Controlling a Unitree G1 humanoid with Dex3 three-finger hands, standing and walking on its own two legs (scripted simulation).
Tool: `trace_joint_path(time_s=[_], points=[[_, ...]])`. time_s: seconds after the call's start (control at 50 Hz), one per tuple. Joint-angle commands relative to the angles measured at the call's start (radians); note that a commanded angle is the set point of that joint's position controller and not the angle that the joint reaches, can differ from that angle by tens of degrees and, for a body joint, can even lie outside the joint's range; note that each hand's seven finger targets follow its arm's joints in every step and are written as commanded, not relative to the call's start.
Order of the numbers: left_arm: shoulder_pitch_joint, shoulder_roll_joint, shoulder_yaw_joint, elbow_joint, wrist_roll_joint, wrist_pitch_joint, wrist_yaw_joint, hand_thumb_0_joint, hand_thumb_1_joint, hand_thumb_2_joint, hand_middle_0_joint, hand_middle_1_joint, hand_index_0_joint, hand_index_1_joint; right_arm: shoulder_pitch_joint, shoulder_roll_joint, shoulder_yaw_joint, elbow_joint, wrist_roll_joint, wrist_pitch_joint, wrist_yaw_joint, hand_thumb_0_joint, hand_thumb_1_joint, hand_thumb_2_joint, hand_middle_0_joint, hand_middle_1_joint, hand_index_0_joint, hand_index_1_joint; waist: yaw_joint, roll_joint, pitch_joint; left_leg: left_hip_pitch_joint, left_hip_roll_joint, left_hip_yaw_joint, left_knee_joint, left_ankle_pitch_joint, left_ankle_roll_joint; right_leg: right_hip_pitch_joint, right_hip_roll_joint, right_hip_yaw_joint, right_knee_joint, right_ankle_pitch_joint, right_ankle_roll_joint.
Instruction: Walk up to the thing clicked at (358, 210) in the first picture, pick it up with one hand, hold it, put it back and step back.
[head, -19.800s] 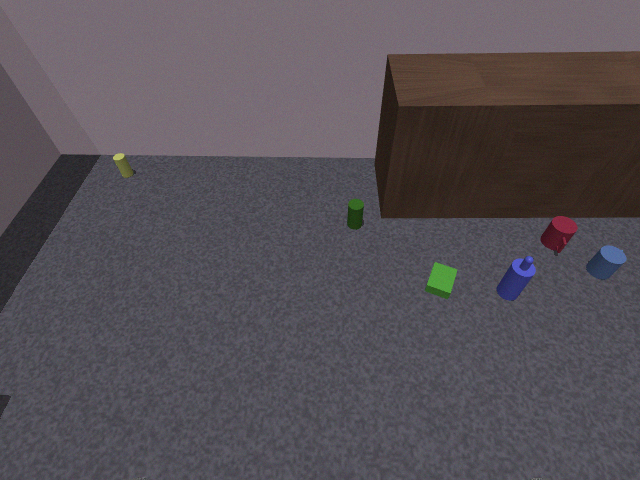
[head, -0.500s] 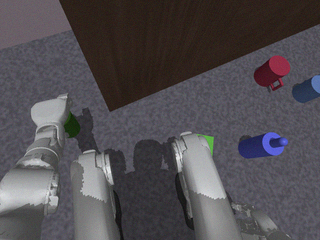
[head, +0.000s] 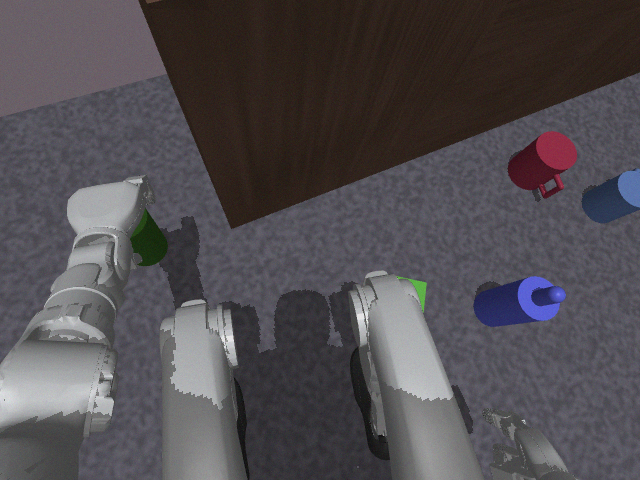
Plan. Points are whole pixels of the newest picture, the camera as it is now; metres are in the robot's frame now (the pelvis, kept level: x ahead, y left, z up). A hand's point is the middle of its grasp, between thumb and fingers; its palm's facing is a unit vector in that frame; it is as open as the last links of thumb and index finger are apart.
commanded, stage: lift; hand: left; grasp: from above
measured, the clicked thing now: (136, 234) +0.45 +0.23 -0.17
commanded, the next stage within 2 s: hold in 1.62 s
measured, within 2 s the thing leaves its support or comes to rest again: neither
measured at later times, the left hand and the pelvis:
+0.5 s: hand (52, 244) +0.38 +0.25 +0.01, palm faces -0.40 -0.07 -0.91, open 10.2 cm; pelvis +0.00 +0.01 +0.11, yaw +2 degrees
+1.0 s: hand out of the picture +0.35 +0.23 +0.19, palm faces -0.42 -0.10 -0.90, open 10.1 cm; pelvis +0.04 +0.00 +0.27, yaw +3 degrees
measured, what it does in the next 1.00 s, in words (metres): rises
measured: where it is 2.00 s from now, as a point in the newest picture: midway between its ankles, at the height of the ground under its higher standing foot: (306, 438)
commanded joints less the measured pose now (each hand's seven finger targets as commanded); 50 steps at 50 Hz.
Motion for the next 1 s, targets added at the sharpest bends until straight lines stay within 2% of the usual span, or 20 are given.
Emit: trace_joint_path(time_s=[0.0, 0.06, 0.08, 0.12, 0.18, 0.28, 0.3, 0.32, 0.38, 0.42, 0.44, 0.48, 0.52, 0.56, 0.58, 0.7, 0.76, 0.86, 0.94, 0.98], points=[[-0.266, 0.222, 0.021, -0.234, -0.045, 0.022, -0.032, 0.000, 0.493, 1.026, -1.061, -0.739, -0.987, -0.817, 0.151, -0.211, -0.074, -0.067, 0.026, 0.003, -0.030, 0.000, -0.926, -0.914, 0.200, 0.300, 0.200, 0.300, 0.012, 0.117, -0.676, 0.473, -0.027, 0.132, -0.317, 0.111, 0.074, 0.437, 0.029, -0.119, -0.293, 0.140, -0.100], [-0.241, 0.204, 0.009, -0.305, -0.051, 0.021, -0.076, 0.000, 0.509, 1.022, -1.062, -0.769, -0.998, -0.837, 0.157, -0.203, -0.075, -0.090, 0.042, 0.022, -0.042, 0.000, -0.928, -0.914, 0.200, 0.300, 0.200, 0.300, 0.010, 0.093, -0.660, 0.475, -0.029, 0.134, -0.337, 0.109, 0.079, 0.461, 0.029, -0.107, -0.325, 0.146, -0.097], [-0.242, 0.240, 0.029, -0.350, -0.053, 0.014, -0.085, 0.000, 0.501, 1.033, -1.055, -0.780, -0.991, -0.849, 0.150, -0.200, -0.077, -0.100, 0.046, 0.028, -0.048, 0.000, -0.928, -0.914, 0.200, 0.300, 0.199, 0.300, 0.014, 0.079, -0.655, 0.477, -0.029, 0.131, -0.348, 0.091, 0.081, 0.471, 0.030, -0.102, -0.342, 0.120, -0.097], [-0.171, 0.194, 0.004, -0.347, -0.066, 0.017, -0.106, 0.000, 0.492, 0.988, -1.037, -0.770, -0.984, -0.827, 0.139, -0.189, -0.074, -0.117, 0.056, 0.037, -0.054, 0.000, -0.927, -0.913, 0.200, 0.300, 0.199, 0.300, 0.021, 0.054, -0.601, 0.481, -0.030, 0.118, -0.387, 0.047, 0.078, 0.456, 0.028, -0.102, -0.367, 0.071, -0.100], [-0.152, 0.194, -0.003, -0.435, -0.068, 0.017, -0.128, 0.000, 0.484, 0.997, -1.021, -0.803, -0.974, -0.855, 0.133, -0.190, -0.078, -0.138, 0.067, 0.047, -0.066, 0.000, -0.928, -0.914, 0.200, 0.300, 0.199, 0.300, 0.033, 0.093, -0.626, 0.562, -0.026, 0.104, -0.440, 0.047, 0.072, 0.456, 0.024, -0.100, -0.390, 0.079, -0.101], [-0.127, 0.212, -0.004, -0.607, -0.080, 0.026, -0.148, 0.000, 0.468, 1.051, -1.020, -0.818, -0.959, -0.882, 0.117, -0.181, -0.083, -0.165, 0.083, 0.060, -0.084, 0.000, -0.928, -0.914, 0.200, 0.300, 0.199, 0.300, 0.046, 0.119, -0.663, 0.681, -0.022, 0.094, -0.517, 0.071, 0.068, 0.515, 0.019, -0.096, -0.450, 0.102, -0.100], [-0.060, 0.193, -0.006, -0.563, -0.083, 0.036, -0.150, 0.000, 0.461, 1.055, -1.028, -0.806, -0.962, -0.877, 0.118, -0.178, -0.080, -0.166, 0.084, 0.062, -0.088, 0.000, -0.929, -0.914, 0.200, 0.300, 0.199, 0.300, 0.042, 0.092, -0.621, 0.689, -0.021, 0.091, -0.536, 0.063, 0.068, 0.519, 0.014, -0.095, -0.473, 0.096, -0.095], [-0.074, 0.198, -0.009, -0.632, -0.096, 0.037, -0.153, 0.000, 0.457, 1.060, -1.023, -0.808, -0.956, -0.880, 0.108, -0.171, -0.080, -0.175, 0.086, 0.062, -0.092, 0.000, -0.928, -0.914, 0.200, 0.300, 0.199, 0.300, 0.043, 0.105, -0.624, 0.703, -0.020, 0.096, -0.553, 0.054, 0.068, 0.544, 0.015, -0.090, -0.497, 0.085, -0.095], [-0.005, 0.197, -0.007, -0.649, -0.106, 0.059, -0.164, 0.000, 0.471, 1.058, -1.028, -0.805, -0.964, -0.873, 0.091, -0.166, -0.081, -0.185, 0.094, 0.066, -0.108, 0.000, -0.926, -0.912, 0.200, 0.300, 0.199, 0.300, 0.047, 0.085, -0.592, 0.758, -0.018, 0.083, -0.619, 0.025, 0.065, 0.585, 0.013, -0.085, -0.551, 0.059, -0.091], [0.019, 0.166, -0.032, -0.672, -0.116, 0.074, -0.174, 0.000, 0.448, 1.082, -1.024, -0.805, -0.950, -0.883, 0.079, -0.153, -0.081, -0.186, 0.096, 0.067, -0.118, 0.000, -0.929, -0.914, 0.200, 0.300, 0.199, 0.300, 0.046, 0.070, -0.601, 0.813, -0.015, 0.096, -0.642, 0.059, 0.064, 0.637, 0.018, -0.081, -0.591, 0.087, -0.091], [0.002, 0.177, -0.027, -0.720, -0.115, 0.077, -0.175, 0.000, 0.447, 1.068, -1.010, -0.813, -0.944, -0.883, 0.077, -0.154, -0.080, -0.186, 0.100, 0.068, -0.124, 0.000, -0.927, -0.913, 0.200, 0.300, 0.199, 0.300, 0.046, 0.095, -0.597, 0.824, -0.016, 0.091, -0.665, 0.067, 0.062, 0.646, 0.013, -0.079, -0.600, 0.094, -0.090], [0.055, 0.179, -0.028, -0.730, -0.126, 0.091, -0.182, 0.000, 0.445, 1.066, -1.012, -0.808, -0.944, -0.880, 0.058, -0.147, -0.077, -0.190, 0.105, 0.070, -0.134, 0.000, -0.927, -0.913, 0.200, 0.300, 0.199, 0.300, 0.064, 0.091, -0.575, 0.869, -0.013, 0.091, -0.714, 0.060, 0.059, 0.690, 0.017, -0.076, -0.639, 0.084, -0.090], [0.076, 0.157, -0.039, -0.742, -0.133, 0.102, -0.187, 0.000, 0.461, 1.070, -1.020, -0.823, -0.955, -0.892, 0.055, -0.138, -0.074, -0.191, 0.109, 0.071, -0.142, 0.000, -0.928, -0.913, 0.200, 0.300, 0.199, 0.300, 0.056, 0.076, -0.549, 0.897, -0.012, 0.098, -0.747, 0.081, 0.059, 0.736, 0.015, -0.070, -0.682, 0.102, -0.088], [0.102, 0.163, -0.039, -0.765, -0.136, 0.111, -0.193, 0.000, 0.444, 1.045, -1.008, -0.811, -0.945, -0.878, 0.045, -0.133, -0.070, -0.194, 0.115, 0.072, -0.151, 0.000, -0.928, -0.913, 0.200, 0.300, 0.199, 0.300, 0.061, 0.083, -0.542, 0.948, -0.011, 0.106, -0.790, 0.102, 0.058, 0.793, 0.016, -0.067, -0.725, 0.118, -0.087], [0.164, 0.147, -0.046, -0.727, -0.138, 0.120, -0.196, 0.000, 0.431, 1.045, -1.008, -0.793, -0.940, -0.866, 0.044, -0.128, -0.066, -0.193, 0.117, 0.073, -0.154, 0.000, -0.929, -0.913, 0.200, 0.300, 0.199, 0.300, 0.069, 0.047, -0.517, 0.970, -0.009, 0.110, -0.805, 0.115, 0.059, 0.822, 0.019, -0.064, -0.751, 0.129, -0.085], [0.221, 0.126, -0.062, -0.809, -0.160, 0.144, -0.210, 0.000, 0.380, 1.030, -0.967, -0.810, -0.901, -0.881, 0.039, -0.106, -0.054, -0.205, 0.130, 0.074, -0.171, 0.000, -0.931, -0.915, 0.199, 0.300, 0.199, 0.300, 0.068, 0.015, -0.446, 1.076, -0.007, 0.128, -0.928, 0.152, 0.064, 1.001, 0.019, -0.045, -0.902, 0.163, -0.077], [0.216, 0.138, -0.058, -0.829, -0.154, 0.144, -0.214, 0.000, 0.349, 1.010, -0.929, -0.817, -0.868, -0.881, 0.038, -0.104, -0.053, -0.204, 0.135, 0.071, -0.180, 0.000, -0.931, -0.915, 0.199, 0.300, 0.199, 0.300, 0.077, 0.008, -0.426, 1.161, -0.003, 0.128, -0.999, 0.174, 0.061, 1.079, 0.021, -0.037, -0.966, 0.180, -0.077], [0.266, 0.100, -0.074, -0.750, -0.163, 0.143, -0.209, 0.000, 0.345, 0.991, -0.908, -0.841, -0.858, -0.895, 0.043, -0.093, -0.043, -0.192, 0.136, 0.058, -0.190, 0.000, -0.931, -0.915, 0.199, 0.300, 0.199, 0.300, 0.069, -0.034, -0.304, 1.214, -0.006, 0.136, -1.101, 0.158, 0.065, 1.172, 0.019, -0.017, -1.096, 0.159, -0.073], [0.278, 0.112, -0.069, -0.752, -0.146, 0.137, -0.205, 0.000, 0.311, 0.984, -0.871, -0.848, -0.823, -0.900, 0.055, -0.095, -0.046, -0.188, 0.137, 0.051, -0.193, 0.000, -0.930, -0.915, 0.199, 0.300, 0.199, 0.300, 0.097, -0.015, -0.320, 1.322, -0.009, 0.142, -1.171, 0.251, 0.060, 1.268, 0.020, -0.018, -1.158, 0.246, -0.074], [0.277, 0.083, -0.086, -0.737, -0.141, 0.135, -0.202, 0.000, 0.295, 1.011, -0.867, -0.848, -0.812, -0.907, 0.066, -0.088, -0.043, -0.179, 0.135, 0.047, -0.192, 0.000, -0.929, -0.915, 0.199, 0.300, 0.199, 0.300, 0.089, -0.021, -0.304, 1.357, -0.010, 0.139, -1.199, 0.297, 0.059, 1.309, 0.022, -0.017, -1.185, 0.292, -0.072]])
